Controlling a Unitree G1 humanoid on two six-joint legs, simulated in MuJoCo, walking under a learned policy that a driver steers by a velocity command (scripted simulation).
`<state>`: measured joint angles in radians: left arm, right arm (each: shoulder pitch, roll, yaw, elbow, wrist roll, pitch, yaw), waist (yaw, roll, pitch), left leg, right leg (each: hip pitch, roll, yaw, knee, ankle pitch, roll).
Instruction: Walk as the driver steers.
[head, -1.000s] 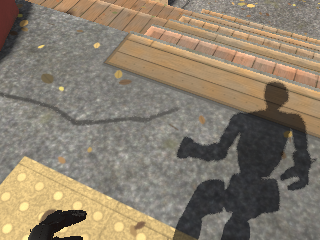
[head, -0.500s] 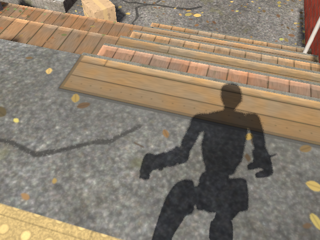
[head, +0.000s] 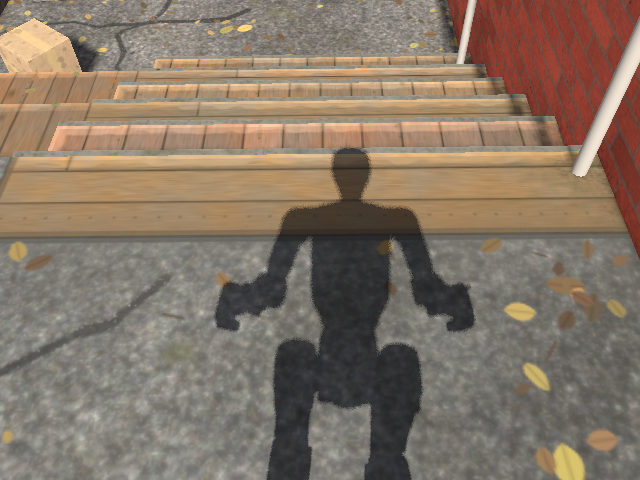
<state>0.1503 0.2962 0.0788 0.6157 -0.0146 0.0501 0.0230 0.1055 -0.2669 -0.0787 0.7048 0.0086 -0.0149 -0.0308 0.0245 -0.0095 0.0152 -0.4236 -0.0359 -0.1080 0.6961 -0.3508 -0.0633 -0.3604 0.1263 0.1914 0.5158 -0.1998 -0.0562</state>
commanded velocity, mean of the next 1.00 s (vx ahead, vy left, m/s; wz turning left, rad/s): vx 0.24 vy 0.00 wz -0.18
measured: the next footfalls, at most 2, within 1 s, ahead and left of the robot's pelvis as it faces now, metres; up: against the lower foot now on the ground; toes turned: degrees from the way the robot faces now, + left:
left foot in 0.06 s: +0.06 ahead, +0.13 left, +0.00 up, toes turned -8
right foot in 0.46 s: +0.13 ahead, -0.16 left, +0.00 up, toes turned -9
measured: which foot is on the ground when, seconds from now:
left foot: up 0.00-0.04, down 0.06-0.46, up 0.48-0.86, down 0.88-1.00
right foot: down 0.00-0.06, up 0.08-0.44, down 0.46-0.90, up 0.92-1.00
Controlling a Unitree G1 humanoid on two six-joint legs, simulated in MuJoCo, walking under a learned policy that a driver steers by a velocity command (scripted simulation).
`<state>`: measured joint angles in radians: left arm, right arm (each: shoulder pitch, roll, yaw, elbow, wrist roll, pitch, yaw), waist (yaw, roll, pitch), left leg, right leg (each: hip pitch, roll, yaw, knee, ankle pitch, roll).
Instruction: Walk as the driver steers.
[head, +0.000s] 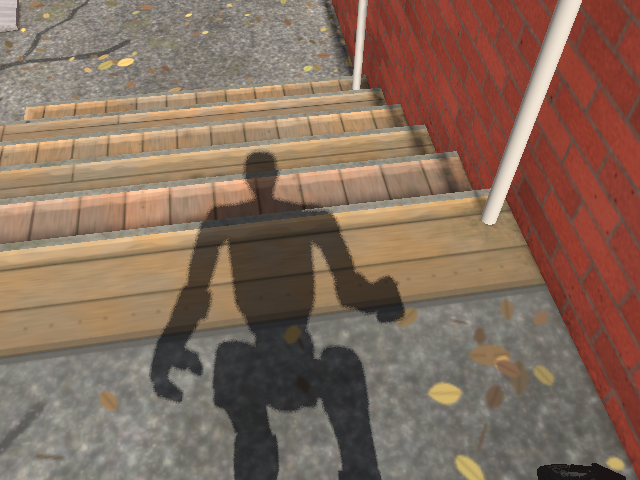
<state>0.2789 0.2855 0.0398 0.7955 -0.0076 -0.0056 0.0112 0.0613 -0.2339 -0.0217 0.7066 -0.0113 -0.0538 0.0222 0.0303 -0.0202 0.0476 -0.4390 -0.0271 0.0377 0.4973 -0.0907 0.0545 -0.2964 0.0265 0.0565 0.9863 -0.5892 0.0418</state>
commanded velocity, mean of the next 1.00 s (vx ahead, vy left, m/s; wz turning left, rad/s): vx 0.03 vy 0.00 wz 0.46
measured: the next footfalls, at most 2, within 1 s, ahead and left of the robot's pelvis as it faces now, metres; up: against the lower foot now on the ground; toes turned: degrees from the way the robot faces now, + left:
right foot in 0.24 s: +0.09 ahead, -0.14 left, +0.00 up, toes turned +7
left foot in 0.64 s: +0.04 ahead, +0.12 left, +0.00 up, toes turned +22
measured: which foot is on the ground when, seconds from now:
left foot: down 0.00-0.24, up 0.26-0.62, down 0.64-1.00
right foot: up 0.00-0.22, down 0.24-0.66, up 0.68-1.00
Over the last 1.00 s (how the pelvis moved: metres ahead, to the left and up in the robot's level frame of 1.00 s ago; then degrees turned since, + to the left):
0.26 -0.07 -0.01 -10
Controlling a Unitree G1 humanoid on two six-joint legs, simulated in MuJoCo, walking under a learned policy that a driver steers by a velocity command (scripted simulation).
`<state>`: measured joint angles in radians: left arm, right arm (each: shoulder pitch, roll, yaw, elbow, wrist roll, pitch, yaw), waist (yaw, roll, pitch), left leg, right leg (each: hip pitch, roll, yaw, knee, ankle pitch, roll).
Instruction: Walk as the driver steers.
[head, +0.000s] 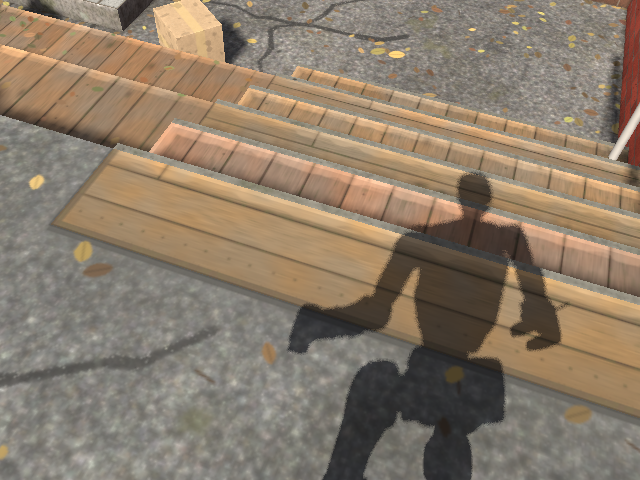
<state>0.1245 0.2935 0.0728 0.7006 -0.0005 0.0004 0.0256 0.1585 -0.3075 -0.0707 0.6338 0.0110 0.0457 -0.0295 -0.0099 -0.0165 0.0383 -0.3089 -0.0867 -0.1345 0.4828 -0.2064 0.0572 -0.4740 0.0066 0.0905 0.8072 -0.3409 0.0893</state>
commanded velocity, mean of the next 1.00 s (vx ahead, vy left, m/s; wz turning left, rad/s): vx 0.19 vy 0.00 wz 0.11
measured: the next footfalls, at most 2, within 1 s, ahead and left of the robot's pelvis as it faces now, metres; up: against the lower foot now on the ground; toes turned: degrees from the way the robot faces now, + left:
right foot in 0.12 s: +0.06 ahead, -0.14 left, +0.00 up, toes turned +6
left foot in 0.38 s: +0.01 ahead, +0.12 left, +0.00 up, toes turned +0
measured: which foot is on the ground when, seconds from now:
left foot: down 0.00-0.12, up 0.14-0.36, down 0.38-0.74, up 0.76-1.00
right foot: up 0.00-0.10, down 0.12-0.46, up 0.48-0.72, down 0.74-1.00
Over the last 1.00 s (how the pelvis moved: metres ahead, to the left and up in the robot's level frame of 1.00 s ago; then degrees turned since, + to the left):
0.03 0.01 0.01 31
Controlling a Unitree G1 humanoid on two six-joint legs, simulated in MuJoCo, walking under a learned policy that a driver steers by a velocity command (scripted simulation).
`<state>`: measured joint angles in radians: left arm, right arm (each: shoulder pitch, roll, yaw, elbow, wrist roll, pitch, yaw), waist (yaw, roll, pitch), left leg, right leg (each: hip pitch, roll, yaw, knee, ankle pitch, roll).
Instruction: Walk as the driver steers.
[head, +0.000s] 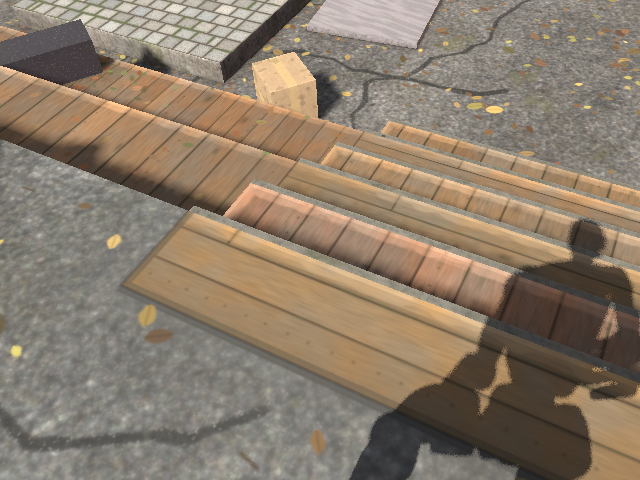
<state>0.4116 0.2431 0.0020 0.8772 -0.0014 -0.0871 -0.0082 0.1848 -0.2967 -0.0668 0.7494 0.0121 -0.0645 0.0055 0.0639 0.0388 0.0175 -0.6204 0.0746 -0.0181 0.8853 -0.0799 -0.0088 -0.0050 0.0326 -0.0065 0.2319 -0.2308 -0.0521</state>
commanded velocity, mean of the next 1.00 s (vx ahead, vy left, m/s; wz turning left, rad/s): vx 0.49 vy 0.00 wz -0.26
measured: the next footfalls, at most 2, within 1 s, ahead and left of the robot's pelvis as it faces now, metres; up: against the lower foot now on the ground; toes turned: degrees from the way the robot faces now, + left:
left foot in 0.24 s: +0.33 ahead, +0.14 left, +0.00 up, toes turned +1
right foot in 0.82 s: +0.65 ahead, -0.14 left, +0.00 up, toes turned -13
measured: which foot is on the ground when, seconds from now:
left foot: up 0.00-0.22, down 0.24-0.84, up 0.86-1.00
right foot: down 0.00-0.24, up 0.26-0.80, down 0.82-1.00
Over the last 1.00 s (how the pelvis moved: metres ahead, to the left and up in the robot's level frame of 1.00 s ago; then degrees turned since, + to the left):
0.15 -0.05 0.01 4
